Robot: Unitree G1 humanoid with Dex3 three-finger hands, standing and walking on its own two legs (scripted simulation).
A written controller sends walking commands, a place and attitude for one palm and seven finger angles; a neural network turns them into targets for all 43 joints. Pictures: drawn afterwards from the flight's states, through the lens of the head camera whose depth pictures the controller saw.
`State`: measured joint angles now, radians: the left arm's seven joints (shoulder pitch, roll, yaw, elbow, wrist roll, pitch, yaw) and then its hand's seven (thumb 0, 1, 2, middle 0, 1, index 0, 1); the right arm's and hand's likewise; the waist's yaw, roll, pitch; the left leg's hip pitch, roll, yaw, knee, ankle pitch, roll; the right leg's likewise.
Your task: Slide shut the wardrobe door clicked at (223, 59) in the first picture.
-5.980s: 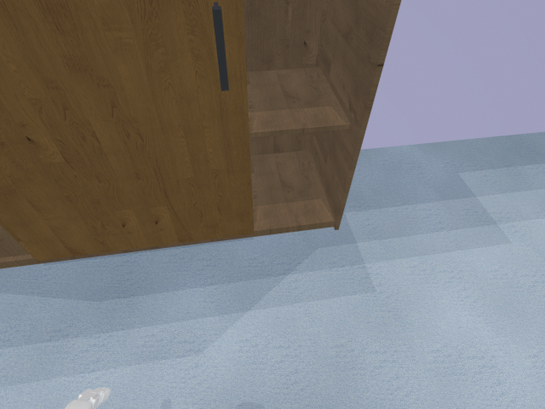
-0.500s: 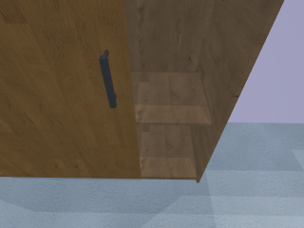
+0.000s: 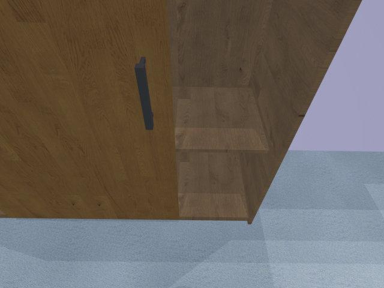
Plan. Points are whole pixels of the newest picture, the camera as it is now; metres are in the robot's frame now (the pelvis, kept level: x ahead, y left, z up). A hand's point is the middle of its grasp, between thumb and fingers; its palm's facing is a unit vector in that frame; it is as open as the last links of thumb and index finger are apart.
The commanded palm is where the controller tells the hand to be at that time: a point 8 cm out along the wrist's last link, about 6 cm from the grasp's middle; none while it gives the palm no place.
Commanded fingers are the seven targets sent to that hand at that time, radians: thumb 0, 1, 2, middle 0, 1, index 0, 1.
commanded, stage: come to a stop and stand still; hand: left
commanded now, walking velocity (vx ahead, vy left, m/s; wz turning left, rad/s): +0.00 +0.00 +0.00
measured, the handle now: (146, 95) +0.55 +0.16 +0.10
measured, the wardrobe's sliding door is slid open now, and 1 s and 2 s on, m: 0.38 0.38 0.38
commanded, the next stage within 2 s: look again from close up in 0.54 s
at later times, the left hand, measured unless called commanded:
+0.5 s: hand out of the picture -0.01 +0.19 -0.18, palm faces +0.04 -0.98 -0.18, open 7.4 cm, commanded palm none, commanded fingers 0.00 0.90 0.90 -0.20 -0.30 -0.20 -0.30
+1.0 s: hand out of the picture +0.00 +0.21 -0.18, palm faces +0.02 -0.98 -0.22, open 7.4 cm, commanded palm none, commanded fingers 0.00 0.90 0.90 -0.20 -0.30 -0.20 -0.30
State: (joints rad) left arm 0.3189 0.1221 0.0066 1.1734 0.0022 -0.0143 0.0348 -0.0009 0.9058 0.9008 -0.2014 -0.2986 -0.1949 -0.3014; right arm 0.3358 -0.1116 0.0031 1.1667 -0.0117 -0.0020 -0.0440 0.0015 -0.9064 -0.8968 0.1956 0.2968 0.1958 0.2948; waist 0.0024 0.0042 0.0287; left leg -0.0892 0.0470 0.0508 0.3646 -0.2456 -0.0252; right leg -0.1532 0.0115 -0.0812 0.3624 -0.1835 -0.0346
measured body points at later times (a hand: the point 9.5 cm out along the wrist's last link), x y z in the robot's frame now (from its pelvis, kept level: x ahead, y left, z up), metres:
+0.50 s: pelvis +0.00 +0.02 +0.00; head +0.00 +0.03 +0.45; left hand -0.01 +0.24 -0.16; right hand -0.03 -0.19 -0.16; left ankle -0.03 +0.13 -0.75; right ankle +0.01 -0.09 -0.75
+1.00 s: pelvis +0.00 +0.03 -0.01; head +0.00 +0.01 +0.44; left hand +0.00 +0.26 -0.16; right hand +0.00 -0.19 -0.18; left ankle -0.03 +0.13 -0.75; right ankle +0.01 -0.09 -0.75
